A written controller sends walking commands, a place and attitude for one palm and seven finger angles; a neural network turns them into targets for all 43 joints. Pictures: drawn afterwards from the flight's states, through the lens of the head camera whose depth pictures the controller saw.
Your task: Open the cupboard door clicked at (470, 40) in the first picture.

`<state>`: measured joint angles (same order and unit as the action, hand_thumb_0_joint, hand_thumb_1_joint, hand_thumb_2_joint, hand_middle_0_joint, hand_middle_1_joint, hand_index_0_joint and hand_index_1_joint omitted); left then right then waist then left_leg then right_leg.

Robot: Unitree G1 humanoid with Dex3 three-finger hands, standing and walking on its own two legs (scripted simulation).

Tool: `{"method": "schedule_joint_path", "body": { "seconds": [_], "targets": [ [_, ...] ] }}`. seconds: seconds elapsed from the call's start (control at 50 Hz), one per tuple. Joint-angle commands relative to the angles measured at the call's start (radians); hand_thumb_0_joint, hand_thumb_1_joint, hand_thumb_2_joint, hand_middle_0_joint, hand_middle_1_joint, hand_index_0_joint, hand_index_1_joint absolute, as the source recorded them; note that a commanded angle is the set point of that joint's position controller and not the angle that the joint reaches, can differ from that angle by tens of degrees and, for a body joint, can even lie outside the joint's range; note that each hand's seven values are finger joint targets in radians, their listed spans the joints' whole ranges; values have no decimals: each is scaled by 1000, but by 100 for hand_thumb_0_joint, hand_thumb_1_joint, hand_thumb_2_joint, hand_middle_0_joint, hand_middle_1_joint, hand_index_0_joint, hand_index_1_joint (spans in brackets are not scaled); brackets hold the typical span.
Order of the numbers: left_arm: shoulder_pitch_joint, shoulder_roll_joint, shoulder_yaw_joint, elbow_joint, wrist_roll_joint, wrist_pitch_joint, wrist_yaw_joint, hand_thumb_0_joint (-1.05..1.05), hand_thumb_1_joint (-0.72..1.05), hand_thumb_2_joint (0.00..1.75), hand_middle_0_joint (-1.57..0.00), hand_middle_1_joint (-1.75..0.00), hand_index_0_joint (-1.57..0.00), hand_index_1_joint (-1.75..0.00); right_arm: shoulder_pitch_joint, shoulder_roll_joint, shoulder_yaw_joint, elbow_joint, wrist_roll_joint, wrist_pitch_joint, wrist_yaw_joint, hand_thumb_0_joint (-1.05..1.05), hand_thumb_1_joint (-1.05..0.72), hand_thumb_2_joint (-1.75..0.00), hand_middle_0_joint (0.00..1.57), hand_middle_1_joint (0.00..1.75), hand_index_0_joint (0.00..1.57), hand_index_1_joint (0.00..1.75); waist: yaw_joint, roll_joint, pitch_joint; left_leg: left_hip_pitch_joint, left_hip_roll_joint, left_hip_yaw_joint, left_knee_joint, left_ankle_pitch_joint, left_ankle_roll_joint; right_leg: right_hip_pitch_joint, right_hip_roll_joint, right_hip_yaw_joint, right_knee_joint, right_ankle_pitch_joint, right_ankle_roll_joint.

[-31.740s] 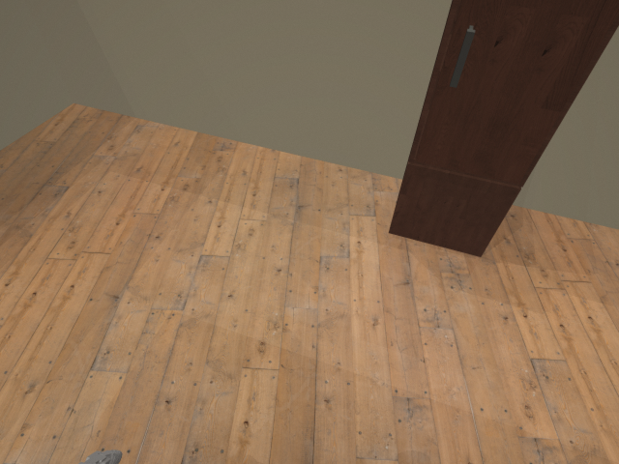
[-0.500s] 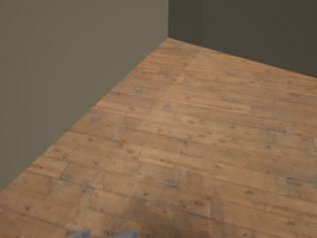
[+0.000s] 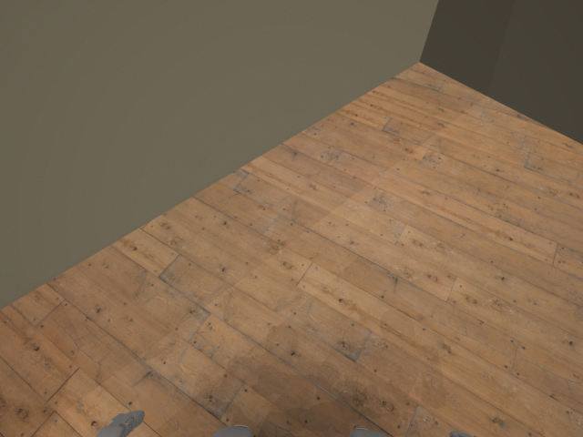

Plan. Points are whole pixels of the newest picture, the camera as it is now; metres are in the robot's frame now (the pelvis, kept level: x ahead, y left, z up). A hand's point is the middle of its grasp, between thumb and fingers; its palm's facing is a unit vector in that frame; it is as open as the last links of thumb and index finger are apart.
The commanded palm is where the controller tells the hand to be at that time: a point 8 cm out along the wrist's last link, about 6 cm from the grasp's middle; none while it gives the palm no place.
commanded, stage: turn to face it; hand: left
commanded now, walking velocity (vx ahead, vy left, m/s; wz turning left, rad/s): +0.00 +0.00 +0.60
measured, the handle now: out of the picture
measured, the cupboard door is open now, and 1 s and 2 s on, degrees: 47 47 47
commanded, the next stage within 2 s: none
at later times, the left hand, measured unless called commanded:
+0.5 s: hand out of the picture +0.00 +0.19 -0.17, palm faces +0.36 -0.90 -0.24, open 7.4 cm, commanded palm none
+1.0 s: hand out of the picture -0.03 +0.13 -0.17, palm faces +0.61 -0.77 -0.21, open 7.4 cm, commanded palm none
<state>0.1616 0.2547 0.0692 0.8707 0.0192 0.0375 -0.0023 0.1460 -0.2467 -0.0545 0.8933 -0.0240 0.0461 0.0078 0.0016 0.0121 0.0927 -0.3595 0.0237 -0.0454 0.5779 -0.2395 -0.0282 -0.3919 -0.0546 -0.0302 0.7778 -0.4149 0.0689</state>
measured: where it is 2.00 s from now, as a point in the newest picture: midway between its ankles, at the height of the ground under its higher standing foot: outside the picture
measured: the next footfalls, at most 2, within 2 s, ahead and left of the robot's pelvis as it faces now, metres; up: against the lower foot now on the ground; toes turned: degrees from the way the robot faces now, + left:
right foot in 0.04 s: +0.06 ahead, -0.14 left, +0.00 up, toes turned -1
left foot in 0.38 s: +0.03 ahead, +0.10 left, +0.00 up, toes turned +21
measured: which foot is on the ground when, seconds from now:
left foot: down 0.00-0.04, up 0.06-0.36, down 0.38-0.70, up 0.72-1.00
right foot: up 0.00-0.02, down 0.04-0.38, up 0.40-0.68, down 0.70-1.00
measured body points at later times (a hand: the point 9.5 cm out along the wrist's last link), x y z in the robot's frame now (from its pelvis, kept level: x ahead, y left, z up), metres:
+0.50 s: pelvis +0.01 -0.03 +0.00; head +0.06 +0.01 +0.44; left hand -0.02 +0.24 -0.16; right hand +0.21 -0.23 -0.13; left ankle -0.01 +0.09 -0.73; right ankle +0.03 -0.16 -0.67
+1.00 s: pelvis +0.03 -0.06 +0.00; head +0.06 -0.02 +0.45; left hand -0.06 +0.18 -0.15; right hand +0.27 -0.21 -0.13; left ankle -0.04 +0.04 -0.72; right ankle +0.09 -0.17 -0.73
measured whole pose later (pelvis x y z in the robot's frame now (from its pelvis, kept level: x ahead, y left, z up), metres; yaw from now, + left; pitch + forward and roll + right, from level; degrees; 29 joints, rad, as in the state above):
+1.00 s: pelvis +0.03 -0.06 +0.00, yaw +38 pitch +0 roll +1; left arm 0.22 0.21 0.04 0.88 0.03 0.02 0.00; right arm 0.14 -0.24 -0.06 0.90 -0.01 0.06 0.03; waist 0.00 -0.05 0.10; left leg -0.31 0.02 0.09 0.63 -0.35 -0.04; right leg -0.25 -0.16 -0.21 0.61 -0.34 0.03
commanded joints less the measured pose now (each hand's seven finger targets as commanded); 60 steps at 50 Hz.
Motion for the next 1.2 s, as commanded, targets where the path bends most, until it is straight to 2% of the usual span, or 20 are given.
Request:
{"method": "schedule_joint_path", "body": {
  "seconds": [0.0,0.02,0.04,0.12,0.24,0.32,0.36,0.38,0.42,0.62,0.64,0.68,0.78,0.88,0.94,0.96,0.98,1.0,1.1,1.18],
  "targets": [
    [182,175,45,-42,14,-46,21,0,90,90,-20,-30,-20,-30,-59,-123,-57,-114,16,-12,-1,0,-90,-90,20,30,20,30,62,-146,-161,-215,-4,-50,119,-123,31,361,-196,211,-481,136,-70],
    [166,248,51,-53,19,-46,26,0,90,90,-20,-30,-20,-30,-77,-86,-48,-140,13,-16,6,0,-90,-90,20,30,20,30,74,-353,-144,-268,-88,50,398,-388,-14,302,-433,424,-540,262,-193],
    [144,213,46,-59,12,-50,36,0,90,90,-20,-30,-20,-30,-74,-117,-57,-134,8,-9,4,0,-90,-90,20,30,20,30,57,-300,-147,-247,-30,-12,573,-378,-4,241,-447,385,-503,351,-240],
    [45,125,19,-74,9,-49,36,0,90,90,-20,-30,-20,-30,-54,-57,-37,-81,11,9,21,0,-90,-90,20,30,20,30,-6,-234,-108,-201,9,62,559,-233,-35,242,-268,44,-396,627,-180],
    [139,173,36,-23,12,-51,35,0,90,90,-20,-30,-20,-30,-108,-26,-18,-89,19,-3,28,0,-90,-90,20,30,20,30,50,-229,-135,-89,-15,155,184,-225,-26,377,-301,-16,-326,796,-177],
    [98,168,45,-29,-4,-44,24,0,90,90,-20,-30,-20,-30,11,-82,-29,-64,11,-16,20,0,-90,-90,20,30,20,30,-28,-138,-174,188,-9,148,-133,30,12,233,-281,-107,-142,668,-91],
    [39,65,13,-103,-10,-34,15,0,90,90,-20,-30,-20,-30,145,-272,-78,-44,1,-21,7,0,-90,-90,20,30,20,30,-103,324,-224,432,420,-384,-208,669,261,-211,-74,-118,269,-259,29],
    [-24,101,17,-123,2,-20,22,0,90,90,-20,-30,-20,-30,179,-270,-75,-24,0,-18,-1,0,-90,-90,20,30,20,30,-115,170,-212,368,420,-357,-196,514,298,-226,-69,-9,360,-244,13],
    [-31,82,24,-87,-2,-14,21,0,90,90,-20,-30,-20,-30,67,-220,-66,-51,-1,-23,-19,0,-90,-90,20,30,20,30,-63,221,-149,234,306,-275,-225,340,238,-224,-68,39,385,-110,11],
    [92,70,23,-47,-7,-23,11,0,90,90,-20,-30,-20,-30,-39,-195,-67,-80,1,-13,-11,0,-90,-90,20,30,20,30,22,144,-136,2,148,-228,-154,165,142,196,45,-35,-197,107,-7],
    [139,104,32,-41,-3,-32,16,0,90,90,-20,-30,-20,-30,-57,-175,-65,-90,8,-12,-8,0,-90,-90,20,30,20,30,50,76,-143,-64,96,-195,-90,83,100,293,6,1,-342,165,-16],
    [152,245,52,-52,16,-42,29,0,90,90,-20,-30,-20,-30,-64,-91,-51,-129,13,-14,4,0,-90,-90,20,30,20,30,74,-316,-137,-259,-86,29,397,-383,-8,317,-442,414,-543,201,-208],
    [8,126,21,-82,10,-45,38,0,90,90,-20,-30,-20,-30,-33,-60,-40,-71,12,10,22,0,-90,-90,20,30,20,30,-13,-228,-98,-168,13,58,521,-238,-35,216,-275,44,-419,540,-185],
    [84,183,38,-47,13,-43,33,0,90,90,-20,-30,-20,-30,-75,-33,-26,-79,17,0,30,0,-90,-90,20,30,20,30,36,-210,-102,-65,-11,145,207,-234,-29,284,-307,-3,-365,595,-181],
    [80,182,42,-36,4,-38,24,0,90,90,-20,-30,-20,-30,-7,-61,-28,-68,15,-11,25,0,-90,-90,20,30,20,30,1,-177,-136,94,-21,149,-46,-67,-12,245,-286,-64,-243,541,-117],
    [68,165,42,-47,-5,-31,21,0,90,90,-20,-30,-20,-30,54,-106,-40,-54,12,-18,24,0,-90,-90,20,30,20,30,-38,-78,-171,231,22,90,-151,69,10,142,-266,-109,-127,436,-69],
    [69,99,32,-81,-12,-23,13,0,90,90,-20,-30,-20,-30,111,-223,-68,-52,0,-26,16,0,-90,-90,20,30,20,30,-66,218,-202,369,282,-277,-199,346,136,-111,-126,-162,97,19,15],
    [-13,71,13,-125,-3,-19,15,0,90,90,-20,-30,-20,-30,182,-284,-83,-33,-2,-20,5,0,-90,-90,20,30,20,30,-108,277,-184,346,423,-417,-229,513,266,-220,-66,-69,269,-268,21],
    [-15,71,22,-65,-3,-8,8,0,90,90,-20,-30,-20,-30,26,-184,-55,-60,-4,-32,-22,0,-90,-90,20,30,20,30,-23,182,-131,183,210,-205,-218,332,181,-159,-45,26,297,-29,13],
    [-13,58,17,-65,-8,-11,8,0,90,90,-20,-30,-20,-30,26,-193,-61,-59,-7,-24,-18,0,-90,-90,20,30,20,30,-27,159,-143,147,185,-213,-205,293,174,-19,8,-6,69,-33,4]
  ]
}}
